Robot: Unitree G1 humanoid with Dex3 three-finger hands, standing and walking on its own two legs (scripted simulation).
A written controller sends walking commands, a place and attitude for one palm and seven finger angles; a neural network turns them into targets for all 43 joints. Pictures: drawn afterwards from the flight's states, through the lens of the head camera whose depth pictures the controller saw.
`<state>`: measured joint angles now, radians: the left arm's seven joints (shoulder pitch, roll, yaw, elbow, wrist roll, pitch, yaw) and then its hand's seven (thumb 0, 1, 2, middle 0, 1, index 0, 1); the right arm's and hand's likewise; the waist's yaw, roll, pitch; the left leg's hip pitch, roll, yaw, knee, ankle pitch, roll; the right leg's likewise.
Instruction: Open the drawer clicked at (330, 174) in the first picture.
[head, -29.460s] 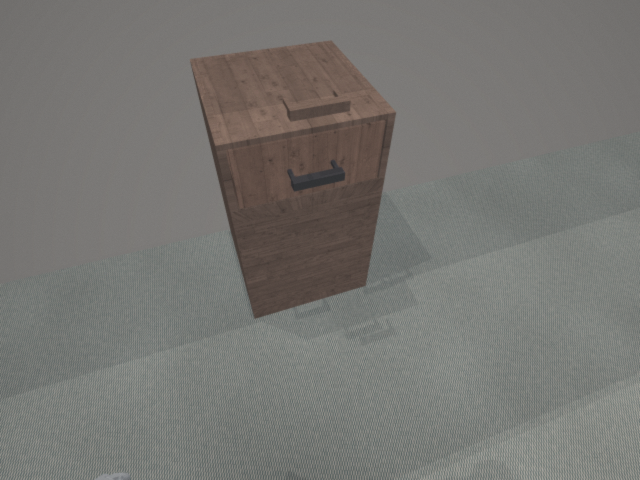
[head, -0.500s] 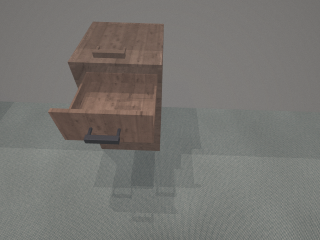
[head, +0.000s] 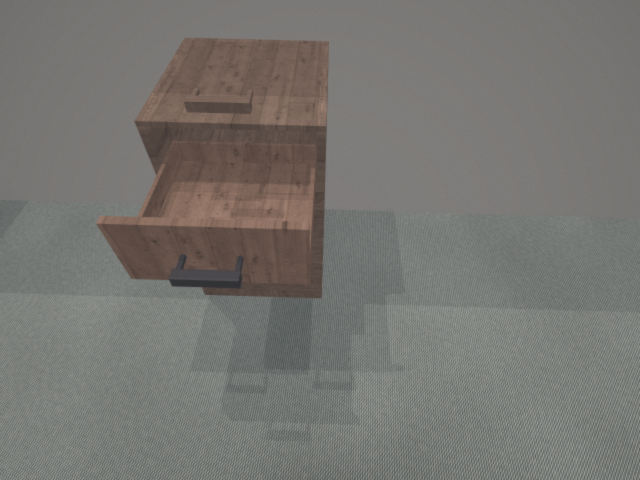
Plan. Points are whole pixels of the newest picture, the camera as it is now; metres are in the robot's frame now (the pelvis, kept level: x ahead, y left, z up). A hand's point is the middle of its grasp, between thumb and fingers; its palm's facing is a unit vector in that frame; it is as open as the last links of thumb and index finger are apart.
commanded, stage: look to check the result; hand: left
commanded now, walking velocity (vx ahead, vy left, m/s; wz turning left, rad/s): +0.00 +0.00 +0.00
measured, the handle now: (208, 269) +0.50 +0.25 -0.14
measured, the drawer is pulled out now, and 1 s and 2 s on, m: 0.30 0.30 0.30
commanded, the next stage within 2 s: stand and wait in 0.16 s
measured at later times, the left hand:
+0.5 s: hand out of the picture +0.00 +0.15 -0.18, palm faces +0.05 -0.99 -0.16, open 7.4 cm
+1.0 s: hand out of the picture +0.00 +0.14 -0.18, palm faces +0.05 -0.98 -0.17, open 7.4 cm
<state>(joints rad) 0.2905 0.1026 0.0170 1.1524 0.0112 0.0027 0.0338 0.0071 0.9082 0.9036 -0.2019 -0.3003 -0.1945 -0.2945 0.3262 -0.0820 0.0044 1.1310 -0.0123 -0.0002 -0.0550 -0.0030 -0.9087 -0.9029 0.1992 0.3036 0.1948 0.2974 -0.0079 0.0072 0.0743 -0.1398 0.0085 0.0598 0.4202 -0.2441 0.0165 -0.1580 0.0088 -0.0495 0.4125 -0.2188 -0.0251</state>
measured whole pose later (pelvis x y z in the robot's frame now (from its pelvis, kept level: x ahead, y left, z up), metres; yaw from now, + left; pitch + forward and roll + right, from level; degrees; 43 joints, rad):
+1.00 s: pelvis +0.02 -0.02 +0.00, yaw +0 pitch -2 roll +0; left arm 0.28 0.11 0.02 1.15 0.01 0.00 0.04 0.01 0.91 0.90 -0.20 -0.30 -0.19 -0.29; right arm 0.31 -0.10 0.00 1.14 -0.01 0.00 -0.06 0.00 -0.91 -0.90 0.20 0.30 0.19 0.30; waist -0.01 0.01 0.08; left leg -0.11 0.03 0.05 0.40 -0.26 -0.01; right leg -0.13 0.03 -0.06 0.40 -0.24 -0.05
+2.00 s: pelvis +0.02 -0.03 +0.00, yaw +0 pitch -2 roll +0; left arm 0.29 0.10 0.01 1.15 0.01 -0.01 0.04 0.01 0.91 0.90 -0.20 -0.30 -0.20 -0.29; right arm 0.32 -0.09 0.00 1.15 -0.01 0.00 -0.06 0.00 -0.91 -0.90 0.20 0.30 0.19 0.30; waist -0.01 0.01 0.08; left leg -0.10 0.04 0.04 0.39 -0.26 -0.03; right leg -0.12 0.05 -0.07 0.39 -0.24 -0.07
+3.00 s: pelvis +0.02 -0.04 +0.00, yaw +1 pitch -2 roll +0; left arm 0.28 0.11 0.02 1.15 0.01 -0.01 0.04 0.01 0.91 0.90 -0.20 -0.30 -0.20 -0.29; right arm 0.32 -0.09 0.00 1.15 -0.01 0.01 -0.06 0.00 -0.91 -0.90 0.20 0.30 0.19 0.30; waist -0.01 0.01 0.08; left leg -0.10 0.05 0.03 0.39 -0.25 -0.04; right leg -0.12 0.05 -0.08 0.39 -0.24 -0.08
